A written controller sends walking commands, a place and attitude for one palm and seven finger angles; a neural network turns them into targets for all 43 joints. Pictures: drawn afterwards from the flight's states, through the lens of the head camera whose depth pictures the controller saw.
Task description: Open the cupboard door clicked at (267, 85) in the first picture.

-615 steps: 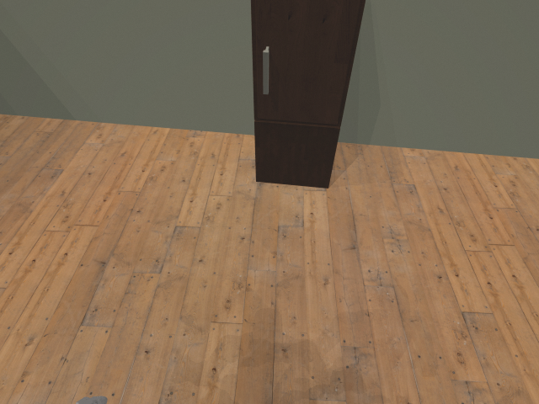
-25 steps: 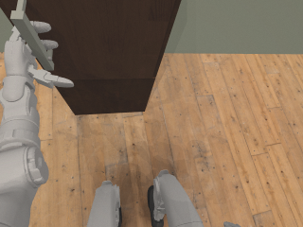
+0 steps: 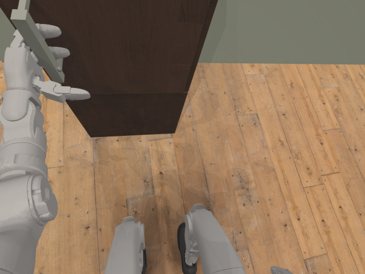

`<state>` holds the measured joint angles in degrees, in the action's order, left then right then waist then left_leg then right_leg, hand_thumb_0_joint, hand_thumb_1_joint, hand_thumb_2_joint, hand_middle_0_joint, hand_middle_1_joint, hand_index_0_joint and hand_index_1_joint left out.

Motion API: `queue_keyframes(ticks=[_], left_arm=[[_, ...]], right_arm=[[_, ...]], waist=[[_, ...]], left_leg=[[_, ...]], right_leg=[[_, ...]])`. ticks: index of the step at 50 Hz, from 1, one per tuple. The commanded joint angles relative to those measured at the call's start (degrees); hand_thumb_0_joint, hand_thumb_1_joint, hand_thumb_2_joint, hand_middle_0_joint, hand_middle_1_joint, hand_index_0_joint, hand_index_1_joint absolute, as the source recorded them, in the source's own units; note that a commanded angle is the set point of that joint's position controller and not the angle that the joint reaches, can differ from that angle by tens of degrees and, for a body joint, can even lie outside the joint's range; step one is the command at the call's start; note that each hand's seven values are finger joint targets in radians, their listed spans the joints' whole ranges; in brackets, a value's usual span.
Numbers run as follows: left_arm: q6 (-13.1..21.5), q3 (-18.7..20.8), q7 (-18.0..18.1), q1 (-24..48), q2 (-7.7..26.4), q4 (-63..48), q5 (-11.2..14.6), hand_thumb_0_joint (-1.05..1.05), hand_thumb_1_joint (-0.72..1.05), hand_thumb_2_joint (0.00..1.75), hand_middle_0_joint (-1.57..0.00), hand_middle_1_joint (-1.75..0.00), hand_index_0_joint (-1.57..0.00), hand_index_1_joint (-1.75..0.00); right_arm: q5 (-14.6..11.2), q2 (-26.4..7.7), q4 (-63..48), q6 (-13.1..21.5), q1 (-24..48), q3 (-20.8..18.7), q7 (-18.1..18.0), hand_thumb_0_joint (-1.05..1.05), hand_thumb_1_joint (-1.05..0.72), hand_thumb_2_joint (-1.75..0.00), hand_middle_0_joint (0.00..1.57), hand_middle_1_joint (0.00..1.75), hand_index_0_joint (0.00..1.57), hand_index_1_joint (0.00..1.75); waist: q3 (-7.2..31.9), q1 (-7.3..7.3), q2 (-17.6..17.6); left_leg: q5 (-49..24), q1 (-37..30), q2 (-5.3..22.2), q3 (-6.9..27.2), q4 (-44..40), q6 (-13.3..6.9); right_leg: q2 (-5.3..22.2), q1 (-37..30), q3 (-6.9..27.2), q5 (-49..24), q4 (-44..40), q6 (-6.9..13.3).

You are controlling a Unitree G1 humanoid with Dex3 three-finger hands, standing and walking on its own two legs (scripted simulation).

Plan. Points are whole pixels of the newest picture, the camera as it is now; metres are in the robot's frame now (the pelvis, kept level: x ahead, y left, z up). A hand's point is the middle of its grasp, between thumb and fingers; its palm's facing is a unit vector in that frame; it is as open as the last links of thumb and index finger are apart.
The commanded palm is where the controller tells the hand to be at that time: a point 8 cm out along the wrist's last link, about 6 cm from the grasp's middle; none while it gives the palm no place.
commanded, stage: close the thumb around the handle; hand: left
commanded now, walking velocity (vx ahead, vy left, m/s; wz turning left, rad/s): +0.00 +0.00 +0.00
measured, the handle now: (44, 43) +0.57 +0.23 +0.04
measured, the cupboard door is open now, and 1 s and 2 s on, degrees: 0 7 52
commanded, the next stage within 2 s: pull the door open along its arc in 0.54 s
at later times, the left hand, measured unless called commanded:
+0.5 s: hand (57, 70) +0.52 +0.21 +0.03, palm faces +0.03 -1.00 -0.02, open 5.5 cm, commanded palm +0.50 +0.24 +0.03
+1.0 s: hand (60, 87) +0.48 +0.20 +0.03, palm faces +0.02 -1.00 -0.01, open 5.7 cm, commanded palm +0.43 +0.23 +0.03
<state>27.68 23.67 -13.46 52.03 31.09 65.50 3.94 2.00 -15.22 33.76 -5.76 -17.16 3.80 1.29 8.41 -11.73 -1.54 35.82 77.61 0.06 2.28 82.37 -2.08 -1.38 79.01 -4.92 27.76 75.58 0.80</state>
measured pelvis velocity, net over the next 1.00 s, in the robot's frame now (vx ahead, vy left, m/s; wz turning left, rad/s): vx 0.01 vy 0.01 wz -0.01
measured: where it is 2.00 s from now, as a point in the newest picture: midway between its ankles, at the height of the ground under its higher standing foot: (163, 268)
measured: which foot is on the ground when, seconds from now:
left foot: down 0.00-1.00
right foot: down 0.00-1.00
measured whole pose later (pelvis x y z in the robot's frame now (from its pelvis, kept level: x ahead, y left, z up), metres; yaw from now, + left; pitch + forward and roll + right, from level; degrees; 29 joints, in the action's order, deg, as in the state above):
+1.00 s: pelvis +0.01 +0.01 +0.02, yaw -1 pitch +30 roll -4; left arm 26.7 21.2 -12.9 36.9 24.3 50.9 8.7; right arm 0.2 -14.1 32.6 -6.5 -18.1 2.8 2.4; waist 9.4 -9.4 -1.4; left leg 35.5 72.4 0.2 0.5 78.4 -2.7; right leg -1.8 74.7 -2.9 27.3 72.4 0.1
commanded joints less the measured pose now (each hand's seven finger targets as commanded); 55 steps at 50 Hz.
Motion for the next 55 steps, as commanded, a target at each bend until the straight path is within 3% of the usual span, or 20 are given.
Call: queue_keyframes(ticks=[1, 10, 13, 14, 17, 20, 23, 25, 28, 31, 33, 36, 42, 44, 47, 49, 50, 53, 54, 55], left_arm=[[4.1, 0.1, -0.3, 22.8, 11.3, -12.7, 0.9, 0.00, 0.00, 0.52, -0.34, -1.25, -0.34, -1.25], [4.2, 1.6, -0.4, 21.6, 12.9, -12.7, 1.3, 0.00, 0.51, 0.73, -0.37, -1.31, -0.37, -1.31], [3.8, 1.5, -0.8, 21.9, 13.0, -11.5, 1.4, 0.00, 0.68, 0.80, -0.38, -1.33, -0.38, -1.33], [3.9, 3.3, -0.7, 21.6, 15.3, -12.2, 1.3, 0.00, 0.73, 0.83, -0.39, -1.33, -0.39, -1.33], [4.3, 2.3, -1.1, 20.4, 13.5, -13.3, 1.7, 0.00, 0.90, 0.90, -0.40, -1.35, -0.40, -1.35], [4.0, 0.6, -1.4, 20.0, 11.1, -12.6, 1.9, 0.00, 0.90, 0.90, -0.40, -1.35, -0.40, -1.35], [3.3, 2.3, -1.0, 21.0, 13.5, -11.5, 1.8, 0.00, 0.90, 0.90, -0.40, -1.35, -0.40, -1.35], [4.0, 1.2, -0.9, 22.6, 12.6, -13.6, 1.5, 0.00, 0.90, 0.90, -0.40, -1.35, -0.40, -1.35], [3.6, 1.5, -0.6, 22.7, 13.2, -10.4, 1.1, 0.00, 0.90, 0.90, -0.40, -1.35, -0.40, -1.35], [3.8, 2.1, -0.6, 24.1, 14.4, -11.3, 0.7, 0.00, 0.90, 0.90, -0.40, -1.35, -0.40, -1.35], [3.7, 0.5, -0.7, 23.2, 11.8, -11.8, 1.0, 0.00, 0.90, 0.90, -0.40, -1.35, -0.40, -1.35], [3.7, 0.9, -0.6, 20.0, 11.5, -13.1, 1.4, 0.00, 0.90, 0.90, -0.40, -1.35, -0.40, -1.35], [3.2, 0.2, -1.0, 9.8, 9.0, -17.8, 2.8, 0.00, 0.90, 0.90, -0.40, -1.35, -0.40, -1.35], [2.7, -0.6, -1.1, 4.5, 7.1, -19.3, 3.5, 0.00, 0.90, 0.90, -0.40, -1.35, -0.40, -1.35], [2.7, -1.7, -1.0, -3.9, 4.2, -25.8, 4.8, 0.00, 0.90, 0.90, -0.40, -1.35, -0.40, -1.35], [2.5, -3.8, -0.6, -9.4, 0.8, -29.3, 5.7, 0.00, 0.90, 0.90, -0.40, -1.35, -0.40, -1.35], [2.6, -4.2, -0.3, -12.6, -0.1, -30.9, 5.9, 0.00, 0.90, 0.90, -0.40, -1.35, -0.40, -1.35], [3.0, -6.6, 1.2, -18.8, -4.1, -36.0, 6.7, 0.00, 0.90, 0.90, -0.40, -1.35, -0.40, -1.35], [3.3, -2.9, 6.2, -20.5, -6.6, -39.0, 9.6, 0.00, 0.90, 0.90, -0.40, -1.35, -0.40, -1.35], [3.5, -5.4, 9.8, -22.8, -9.9, -39.4, 9.1, 0.00, 0.90, 0.90, -0.40, -1.35, -0.40, -1.35]], right_arm=[[0.0, -11.3, -2.1, 0.3, -10.7, -4.3, -0.5, 0.00, -0.90, -0.90, 0.20, 0.30, 0.20, 0.30], [0.0, -11.2, -2.2, 0.5, -10.9, -4.2, -0.6, 0.00, -0.90, -0.90, 0.20, 0.30, 0.20, 0.30], [-0.2, -11.1, -1.9, 0.4, -10.8, -4.0, -0.7, 0.00, -0.90, -0.90, 0.20, 0.30, 0.20, 0.30], [-0.1, -11.3, -2.2, 0.4, -10.8, -3.9, -0.8, 0.00, -0.90, -0.90, 0.20, 0.30, 0.20, 0.30], [-0.1, -11.2, -2.3, 0.5, -10.7, -4.3, -0.6, 0.00, -0.90, -0.90, 0.20, 0.30, 0.20, 0.30], [-0.2, -11.1, -2.3, 0.4, -10.7, -4.3, -0.6, 0.00, -0.90, -0.90, 0.20, 0.30, 0.20, 0.30], [-0.3, -11.4, -2.3, 0.3, -10.6, -4.2, -0.8, 0.00, -0.90, -0.90, 0.20, 0.30, 0.20, 0.30], [-0.2, -11.2, -2.5, 0.5, -10.4, -4.2, -0.8, 0.00, -0.90, -0.90, 0.20, 0.30, 0.20, 0.30], [-0.1, -11.4, -2.1, 0.5, -10.6, -4.0, -0.9, 0.00, -0.90, -0.90, 0.20, 0.30, 0.20, 0.30], [0.0, -11.6, -2.3, 0.6, -10.7, -3.9, -1.0, 0.00, -0.90, -0.90, 0.20, 0.30, 0.20, 0.30], [0.0, -11.4, -2.4, 0.6, -10.6, -4.1, -0.8, 0.00, -0.90, -0.90, 0.20, 0.30, 0.20, 0.30], [-0.1, -11.5, -2.9, 0.4, -10.4, -4.3, -0.5, 0.00, -0.90, -0.90, 0.20, 0.30, 0.20, 0.30], [-1.0, -10.9, -4.5, 0.0, -9.1, -4.7, 0.0, 0.00, -0.90, -0.90, 0.20, 0.30, 0.20, 0.30], [-1.4, -10.5, -5.1, 0.1, -8.5, -4.8, 0.2, 0.00, -0.90, -0.90, 0.20, 0.30, 0.20, 0.30], [-2.0, -9.9, -6.2, 0.5, -7.3, -5.3, 0.5, 0.00, -0.90, -0.90, 0.20, 0.30, 0.20, 0.30], [-2.4, -9.4, -6.7, 0.9, -6.4, -5.7, 0.6, 0.00, -0.90, -0.90, 0.20, 0.30, 0.20, 0.30], [-2.6, -9.3, -7.2, 1.3, -6.0, -5.8, 0.6, 0.00, -0.90, -0.90, 0.20, 0.30, 0.20, 0.30], [-2.8, -8.8, -7.5, 2.1, -4.7, -6.4, 0.8, 0.00, -0.90, -0.90, 0.20, 0.30, 0.20, 0.30], [-2.5, -8.0, -8.3, 2.6, -3.8, -6.4, 0.6, 0.00, -0.90, -0.90, 0.20, 0.30, 0.20, 0.30], [-2.2, -7.6, -8.0, 3.2, -3.1, -6.3, 0.7, 0.00, -0.90, -0.90, 0.20, 0.30, 0.20, 0.30]], waist=[[34.0, -0.30, -12.0], [33.7, -0.16, -10.2], [31.6, -0.59, -9.1], [32.3, 0.30, -9.5], [34.1, 0.46, -11.3], [32.8, -0.17, -10.5], [30.6, -0.33, -8.0], [32.7, -0.22, -10.9], [29.8, -0.99, -8.6], [32.0, -0.64, -10.6], [32.7, -0.46, -11.4], [34.3, 0.80, -12.2], [34.3, 2.98, -8.9], [33.1, 3.67, -6.7], [34.3, 5.47, -6.7], [31.9, 5.71, -4.8], [31.7, 6.39, -6.3], [29.3, 6.78, -4.9], [28.6, 8.87, -5.1], [27.0, 8.38, -5.3]], left_leg=[[-27.8, -25.3, 1.0, 3.9, -10.6, 1.6], [-27.4, -22.9, 0.7, 3.0, -10.4, 0.8], [-25.5, -20.9, 0.7, 2.6, -10.2, 0.6], [-25.2, -20.3, 0.6, 2.5, -10.4, 0.6], [-28.7, -24.0, 0.8, 3.0, -10.4, 1.2], [-28.5, -23.8, 0.9, 3.3, -10.6, 1.1], [-24.6, -20.3, 0.7, 2.7, -10.6, 0.6], [-26.0, -22.5, 0.7, 3.1, -10.5, 0.8], [-24.3, -20.5, 0.7, 3.1, -10.3, 0.7], [-25.0, -21.7, 0.7, 3.5, -10.1, 0.9], [-26.1, -23.6, 0.8, 3.7, -10.3, 1.3], [-28.1, -25.8, 0.9, 4.2, -10.9, 1.9], [-27.7, -24.9, 0.8, 2.9, -12.8, 1.6], [-26.9, -23.6, 0.6, 2.3, -13.5, 1.3], [-29.6, -25.4, 0.6, 1.9, -14.8, 1.6], [-29.7, -25.4, 0.7, 1.5, -15.8, 1.7], [-30.9, -26.2, 0.8, 1.3, -16.0, 1.9], [-31.6, -27.0, 0.9, 1.0, -16.8, 2.3], [-31.9, -25.8, 0.7, 0.7, -17.5, 2.8], [-32.1, -26.5, 1.0, 0.9, -17.6, 3.5]], right_leg=[[-0.6, -17.5, 2.4, -14.3, -6.5, 0.9], [-0.6, -20.6, 3.1, -16.1, -7.0, 0.8], [-0.7, -20.9, 3.2, -15.4, -7.5, 0.6], [-0.7, -21.9, 3.3, -15.2, -7.2, 0.7], [-0.6, -20.7, 3.0, -16.7, -6.9, 0.8], [-0.6, -19.4, 2.6, -16.2, -6.9, 0.8], [-0.7, -20.6, 3.1, -14.5, -7.5, 0.6], [-0.6, -19.2, 3.0, -14.6, -6.8, 0.9], [-0.8, -18.6, 2.8, -13.2, -7.1, 0.7], [-0.7, -17.8, 2.7, -13.1, -6.3, 0.9], [-0.6, -17.3, 2.5, -13.3, -6.4, 0.9], [-0.5, -16.9, 2.1, -13.5, -6.1, 1.0], [-0.6, -22.6, 2.5, -15.6, -7.6, 0.9], [-0.6, -25.0, 2.8, -16.3, -8.4, 0.8], [-0.5, -27.4, 2.7, -18.5, -8.8, 0.9], [-0.4, -28.0, 2.5, -18.8, -9.6, 0.7], [-0.4, -27.5, 2.6, -18.9, -9.5, 0.9], [-0.4, -27.7, 2.3, -19.0, -10.0, 0.7], [-0.1, -28.1, 1.8, -19.1, -9.8, 0.5], [-0.3, -26.4, 1.4, -18.2, -9.6, 0.5]])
